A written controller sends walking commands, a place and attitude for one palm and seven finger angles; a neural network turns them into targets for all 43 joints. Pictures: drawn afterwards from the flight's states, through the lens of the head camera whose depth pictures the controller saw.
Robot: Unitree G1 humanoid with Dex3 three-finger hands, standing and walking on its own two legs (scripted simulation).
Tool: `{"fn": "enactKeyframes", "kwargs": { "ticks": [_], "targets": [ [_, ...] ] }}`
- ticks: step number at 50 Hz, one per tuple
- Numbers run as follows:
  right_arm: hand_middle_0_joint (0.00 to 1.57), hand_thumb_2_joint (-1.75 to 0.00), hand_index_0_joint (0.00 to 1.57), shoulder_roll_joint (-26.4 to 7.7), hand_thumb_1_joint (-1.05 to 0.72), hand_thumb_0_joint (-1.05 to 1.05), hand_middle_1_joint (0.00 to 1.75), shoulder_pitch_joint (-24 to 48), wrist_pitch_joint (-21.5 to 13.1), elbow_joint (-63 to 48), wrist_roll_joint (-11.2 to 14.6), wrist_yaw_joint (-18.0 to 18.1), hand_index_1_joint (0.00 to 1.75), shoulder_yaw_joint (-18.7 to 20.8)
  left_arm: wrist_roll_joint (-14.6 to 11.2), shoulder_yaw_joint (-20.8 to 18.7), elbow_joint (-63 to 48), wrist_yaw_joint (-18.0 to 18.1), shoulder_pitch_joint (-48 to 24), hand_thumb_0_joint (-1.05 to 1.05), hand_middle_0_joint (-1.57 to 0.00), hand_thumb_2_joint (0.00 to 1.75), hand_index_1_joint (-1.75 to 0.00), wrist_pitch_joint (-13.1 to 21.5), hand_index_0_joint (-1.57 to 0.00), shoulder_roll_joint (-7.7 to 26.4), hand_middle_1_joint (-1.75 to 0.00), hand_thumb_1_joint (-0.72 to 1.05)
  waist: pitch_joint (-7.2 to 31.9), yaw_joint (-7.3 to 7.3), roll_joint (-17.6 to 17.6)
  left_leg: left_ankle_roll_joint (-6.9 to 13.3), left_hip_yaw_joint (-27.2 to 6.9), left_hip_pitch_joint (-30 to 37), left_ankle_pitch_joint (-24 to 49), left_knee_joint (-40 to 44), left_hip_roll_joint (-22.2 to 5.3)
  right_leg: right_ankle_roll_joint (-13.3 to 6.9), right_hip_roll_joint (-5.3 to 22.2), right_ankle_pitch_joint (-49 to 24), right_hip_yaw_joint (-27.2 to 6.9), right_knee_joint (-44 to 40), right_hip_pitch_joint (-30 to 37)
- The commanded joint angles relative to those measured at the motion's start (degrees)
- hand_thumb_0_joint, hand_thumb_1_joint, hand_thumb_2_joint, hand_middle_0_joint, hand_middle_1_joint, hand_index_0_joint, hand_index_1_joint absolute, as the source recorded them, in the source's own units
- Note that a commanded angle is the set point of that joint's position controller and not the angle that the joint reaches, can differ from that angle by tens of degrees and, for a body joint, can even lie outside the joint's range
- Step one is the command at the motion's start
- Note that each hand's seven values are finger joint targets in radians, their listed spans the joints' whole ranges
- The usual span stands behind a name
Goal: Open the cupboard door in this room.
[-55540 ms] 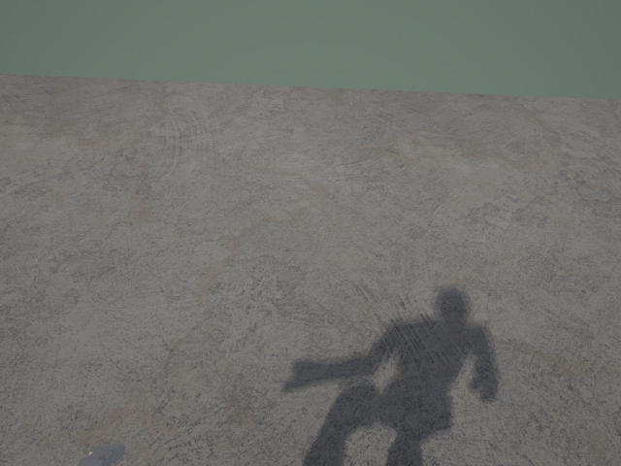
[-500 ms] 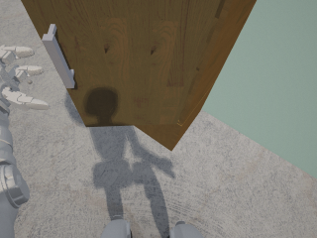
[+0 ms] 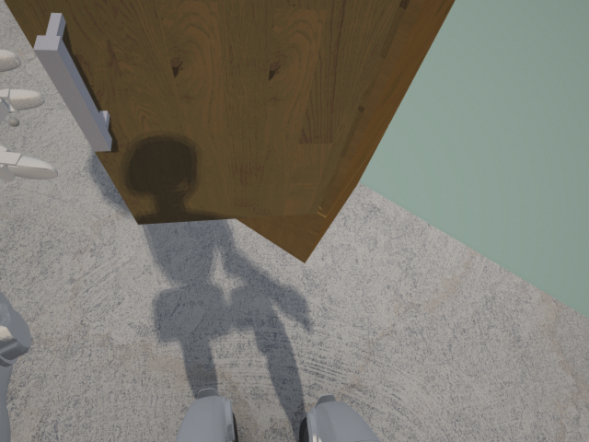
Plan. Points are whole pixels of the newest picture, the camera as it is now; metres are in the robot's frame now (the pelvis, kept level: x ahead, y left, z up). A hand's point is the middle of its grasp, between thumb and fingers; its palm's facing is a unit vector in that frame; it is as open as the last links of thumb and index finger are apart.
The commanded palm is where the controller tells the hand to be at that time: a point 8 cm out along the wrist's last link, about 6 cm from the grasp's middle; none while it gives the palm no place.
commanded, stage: move the hooked fingers beside the handle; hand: left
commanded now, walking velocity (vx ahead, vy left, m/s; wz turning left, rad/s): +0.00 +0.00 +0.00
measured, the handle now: (82, 89) +0.54 +0.24 +0.10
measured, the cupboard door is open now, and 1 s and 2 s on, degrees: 40 40 40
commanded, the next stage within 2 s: slide the fingers in behind the handle in 0.50 s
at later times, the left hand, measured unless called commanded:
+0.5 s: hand (7, 127) +0.47 +0.30 +0.10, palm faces +0.07 -1.00 +0.00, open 14.0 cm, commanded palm +0.46 +0.34 +0.09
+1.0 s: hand (43, 124) +0.49 +0.27 +0.09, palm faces +0.07 -1.00 +0.00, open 13.9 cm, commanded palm +0.46 +0.31 +0.09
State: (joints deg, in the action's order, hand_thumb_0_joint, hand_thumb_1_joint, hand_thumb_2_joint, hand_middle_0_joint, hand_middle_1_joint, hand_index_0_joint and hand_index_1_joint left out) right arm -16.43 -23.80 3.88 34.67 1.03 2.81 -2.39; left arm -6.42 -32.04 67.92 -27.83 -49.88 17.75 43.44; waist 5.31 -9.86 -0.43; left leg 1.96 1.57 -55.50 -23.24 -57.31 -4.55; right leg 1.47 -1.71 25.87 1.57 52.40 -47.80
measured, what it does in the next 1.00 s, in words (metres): stands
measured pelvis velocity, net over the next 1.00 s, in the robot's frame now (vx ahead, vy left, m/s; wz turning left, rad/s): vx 0.00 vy -0.01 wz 0.01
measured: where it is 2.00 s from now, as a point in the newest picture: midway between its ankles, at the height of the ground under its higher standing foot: outside the picture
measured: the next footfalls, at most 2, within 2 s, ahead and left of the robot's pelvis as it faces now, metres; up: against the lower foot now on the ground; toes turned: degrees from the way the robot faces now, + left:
none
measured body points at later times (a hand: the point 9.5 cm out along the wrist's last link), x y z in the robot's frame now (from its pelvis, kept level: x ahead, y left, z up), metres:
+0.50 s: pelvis +0.00 +0.00 +0.00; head +0.12 +0.04 +0.44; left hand +0.46 +0.35 +0.10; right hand +0.04 -0.27 -0.09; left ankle +0.03 +0.10 -0.68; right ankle -0.01 -0.14 -0.68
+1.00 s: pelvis +0.00 -0.01 +0.00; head +0.12 +0.03 +0.43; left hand +0.48 +0.32 +0.09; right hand +0.00 -0.28 -0.10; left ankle +0.03 +0.10 -0.68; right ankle -0.01 -0.14 -0.68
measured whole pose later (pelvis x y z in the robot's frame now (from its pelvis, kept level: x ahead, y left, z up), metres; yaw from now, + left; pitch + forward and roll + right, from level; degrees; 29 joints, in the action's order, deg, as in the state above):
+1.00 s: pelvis +0.00 -0.01 +0.00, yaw +0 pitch +20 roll -4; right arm -16.4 -23.4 4.3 34.7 1.1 2.5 -2.5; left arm -6.7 -29.1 68.0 -24.2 -50.0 18.2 39.9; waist 5.4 -9.8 -0.6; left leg 1.4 1.1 -54.8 -23.3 -57.5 -4.6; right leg 1.0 -1.9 26.3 1.9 53.1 -47.2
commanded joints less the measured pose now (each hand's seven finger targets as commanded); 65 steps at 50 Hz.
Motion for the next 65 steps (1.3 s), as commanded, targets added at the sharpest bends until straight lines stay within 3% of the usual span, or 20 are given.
{"fn": "enactKeyframes", "kwargs": {
  "ticks": [1, 4, 8, 11, 14, 19, 23, 25, 27, 33, 41, 44, 46, 48, 49, 52, 57, 61, 62, 65],
  "targets": [
    [0.20, -0.90, 0.20, -11.6, -0.90, 0.00, 0.30, -9.1, -0.6, -3.0, -0.2, 0.6, 0.30, 4.6, -1.6, -2.5, -13.9, 0.8, -21.4, 0.00, -0.30, 0.30, -1.20, 4.0, -0.30, 20.1, -1.20, -0.50, 28.2, 2.05, -13.3, -0.3, -5.0, 34.7, 26.2, 5.1, 1.3, -2.3, -2.7, -17.9, 1.5, -5.7, 1.1],
    [0.20, -0.90, 0.20, -11.5, -0.90, 0.00, 0.30, -9.1, -0.2, -3.1, -0.2, 0.5, 0.30, 4.8, -2.1, -1.0, -13.2, 0.2, -18.6, 0.00, -0.30, 0.30, -1.20, 3.5, -0.30, 17.3, -1.20, -0.50, 27.3, 2.10, -12.5, -0.5, -5.0, 36.5, 27.8, 5.4, 1.1, -2.4, -2.9, -18.2, 1.9, -6.0, 0.4],
    [0.20, -0.90, 0.20, -11.4, -0.90, 0.00, 0.30, -8.6, 0.0, -3.3, 0.0, 0.7, 0.30, 4.4, -2.9, 2.9, -10.1, -0.5, -19.6, 0.00, -0.30, 0.30, -1.20, 2.3, -0.30, 12.5, -1.20, -0.50, 20.7, 0.61, -10.2, -0.2, -5.2, 33.1, 23.1, 6.3, 1.3, -2.6, -2.8, -15.3, 2.4, -6.5, -1.9],
    [0.20, -0.90, 0.20, -11.9, -0.90, 0.00, 0.30, -8.6, 0.0, -3.2, -0.2, 0.8, 0.30, 4.6, -2.9, 2.5, -10.3, 0.0, -21.6, 0.00, -0.30, 0.30, -1.20, 2.7, -0.30, 13.4, -1.20, -0.50, 21.0, 0.28, -8.5, -0.3, -5.8, 32.8, 21.3, 6.5, 1.1, -2.4, -2.5, -13.8, 2.2, -6.5, -2.6],
    [0.20, -0.90, 0.20, -11.8, -0.90, 0.00, 0.30, -8.5, -0.2, -3.1, -0.4, 0.7, 0.30, 4.7, -3.2, 1.1, -14.4, 0.3, -22.4, 0.00, -0.30, 0.30, -1.20, 4.9, -0.30, 14.5, -1.20, -0.50, 27.0, 1.26, -11.7, -0.8, -6.1, 37.2, 25.9, 5.7, 1.0, -2.7, -2.5, -15.7, 2.0, -5.5, -1.9],
    [0.20, -0.90, 0.20, -11.2, -0.90, 0.00, 0.30, -7.8, -0.4, -2.9, -0.5, 0.2, 0.30, 4.9, -3.5, -0.3, -19.0, 1.2, -21.2, 0.00, -0.30, 0.30, -1.20, 6.4, -0.30, 14.8, -1.20, -0.50, 31.5, 2.81, -15.4, -1.4, -6.6, 42.0, 32.0, 5.2, 0.8, -2.8, -2.6, -17.9, 2.1, -5.2, -0.4],
    [0.20, -0.90, 0.20, -11.0, -0.90, 0.00, 0.30, -7.4, 0.1, -3.0, 0.0, 0.5, 0.30, 4.5, -3.2, 1.8, -13.2, 1.5, -20.2, 0.00, -0.30, 0.30, -1.20, 3.7, -0.30, 12.3, -1.20, -0.50, 23.5, 1.47, -10.6, -0.5, -5.6, 35.1, 24.9, 6.2, 1.4, -2.6, -2.6, -16.4, 2.3, -6.2, 0.0],
    [0.20, -0.90, 0.20, -11.4, -0.90, 0.00, 0.30, -7.2, 0.3, -3.4, 0.1, 0.7, 0.30, 4.3, -2.4, 2.3, -10.4, 1.6, -19.6, 0.00, -0.30, 0.30, -1.20, 2.5, -0.30, 13.0, -1.20, -0.50, 21.1, 1.34, -8.9, -0.3, -5.3, 32.0, 21.4, 6.8, 1.7, -2.4, -2.4, -15.0, 2.1, -6.6, 0.2],
    [0.20, -0.90, 0.20, -11.4, -0.90, 0.00, 0.30, -7.0, 0.2, -3.7, 0.1, 0.8, 0.30, 4.2, -1.8, 2.4, -10.2, 1.9, -20.0, 0.00, -0.30, 0.30, -1.20, 2.6, -0.30, 13.6, -1.20, -0.50, 20.1, 1.38, -9.7, -0.4, -5.2, 31.0, 19.6, 7.0, 1.7, -2.5, -2.2, -13.7, 2.0, -6.7, -0.4],
    [0.20, -0.90, 0.20, -11.5, -0.90, 0.00, 0.30, -7.1, -0.6, -2.7, -0.2, 1.2, 0.30, 4.1, -3.4, 3.2, -12.2, 1.4, -26.0, 0.00, -0.30, 0.30, -1.20, 6.1, -0.30, 12.6, -1.20, -0.50, 23.3, -0.39, -9.0, -0.1, -5.6, 32.0, 17.8, 5.6, 1.6, -2.6, -2.3, -12.3, 1.4, -6.2, -1.2],
    [0.20, -0.90, 0.20, -11.4, -0.90, 0.00, 0.30, -7.8, -0.7, -2.3, -0.2, 1.1, 0.30, 4.1, -2.2, 2.4, -12.2, 2.0, -25.7, 0.00, -0.30, 0.30, -1.20, 4.2, -0.30, 14.5, -1.20, -0.50, 27.1, 1.21, -12.3, -0.3, -5.4, 32.5, 19.1, 5.2, 1.7, -2.4, -2.0, -13.3, 1.2, -5.7, -0.5],
    [0.20, -0.90, 0.20, -11.1, -0.90, 0.00, 0.30, -8.0, -0.7, -2.7, -0.2, 0.8, 0.30, 4.1, -2.1, 0.7, -13.3, 3.3, -24.3, 0.00, -0.30, 0.30, -1.20, 4.4, -0.30, 15.6, -1.20, -0.50, 28.8, 1.53, -11.5, 0.0, -4.7, 31.9, 21.4, 4.6, 1.7, -2.2, -2.3, -16.1, 0.9, -5.3, 1.7],
    [0.20, -0.90, 0.20, -11.0, -0.90, 0.00, 0.30, -8.0, -0.6, -2.7, -0.1, 0.7, 0.30, 4.1, -2.2, 0.6, -11.8, 3.8, -23.5, 0.00, -0.30, 0.30, -1.20, 4.1, -0.30, 15.3, -1.20, -0.50, 26.3, 1.04, -8.7, 0.3, -4.1, 28.7, 19.6, 4.6, 1.8, -1.9, -2.4, -16.1, 0.8, -5.7, 2.9],
    [0.20, -0.90, 0.20, -11.0, -0.90, 0.00, 0.30, -8.3, -0.6, -2.9, -0.2, 0.7, 0.30, 4.1, -2.2, -0.6, -12.9, 4.2, -23.4, 0.00, -0.30, 0.30, -1.20, 4.5, -0.30, 16.6, -1.20, -0.50, 26.9, 1.63, -9.1, 0.3, -3.9, 28.7, 21.0, 4.6, 2.1, -2.2, -2.5, -17.9, 0.7, -5.3, 4.7],
    [0.20, -0.90, 0.20, -10.8, -0.90, 0.00, 0.30, -8.0, -0.5, -3.0, 0.0, 0.5, 0.30, 4.2, -1.8, 0.4, -13.9, 4.1, -23.2, 0.00, -0.30, 0.30, -1.20, 4.7, -0.30, 15.6, -1.20, -0.50, 28.0, 1.73, -10.9, 0.1, -3.7, 30.2, 21.7, 4.6, 2.0, -2.1, -2.5, -18.5, 0.5, -5.3, 4.3],
    [0.20, -0.90, 0.20, -10.6, -0.90, 0.00, 0.30, -7.9, -0.3, -2.9, 0.0, 0.3, 0.30, 4.2, -1.9, 1.6, -12.4, 4.2, -21.3, 0.00, -0.30, 0.30, -1.20, 4.5, -0.30, 13.5, -1.20, -0.50, 25.1, 1.09, -9.0, 0.3, -3.5, 28.8, 20.4, 4.8, 1.9, -2.0, -2.6, -17.8, 0.7, -5.9, 3.9],
    [0.20, -0.90, 0.20, -10.4, -0.90, 0.00, 0.30, -7.7, -0.2, -2.5, 0.0, 0.1, 0.30, 4.6, -3.0, 4.3, -13.3, 3.6, -20.7, 0.00, -0.30, 0.30, -1.20, 4.5, -0.30, 9.0, -1.20, -0.50, 24.7, 0.79, -9.9, 0.1, -3.6, 30.9, 21.0, 5.0, 2.0, -2.1, -2.7, -17.9, 0.9, -6.3, 2.8],
    [0.20, -0.90, 0.20, -10.5, -0.90, 0.00, 0.30, -8.0, -0.2, -2.3, 0.0, 0.1, 0.30, 4.8, -3.2, 3.4, -14.2, 4.3, -21.3, 0.00, -0.30, 0.30, -1.20, 4.4, -0.30, 9.4, -1.20, -0.50, 25.4, 1.24, -8.9, 0.0, -4.1, 31.2, 22.0, 5.3, 1.9, -2.2, -2.5, -18.4, 1.1, -5.9, 3.1],
    [0.20, -0.90, 0.20, -10.1, -0.90, 0.00, 0.30, -7.6, -0.3, -2.5, 0.0, -0.1, 0.30, 4.7, -3.3, 4.9, -14.5, 4.5, -20.9, 0.00, -0.30, 0.30, -1.20, 4.4, -0.30, 7.2, -1.20, -0.50, 25.3, 1.06, -9.3, 0.0, -3.9, 32.0, 22.2, 5.3, 2.0, -2.1, -2.5, -18.5, 1.2, -6.0, 3.0],
    [0.20, -0.90, 0.20, -9.9, -0.90, 0.00, 0.30, -7.3, -0.3, -2.4, -0.2, -0.3, 0.30, 4.9, -3.4, 4.9, -17.3, 5.7, -20.8, 0.00, -0.30, 0.30, -1.20, 5.3, -0.30, 6.2, -1.20, -0.50, 26.9, 1.59, -10.4, -0.2, -4.3, 34.4, 24.7, 5.1, 1.8, -2.3, -2.5, -19.5, 1.3, -5.6, 2.8]
  ]
}}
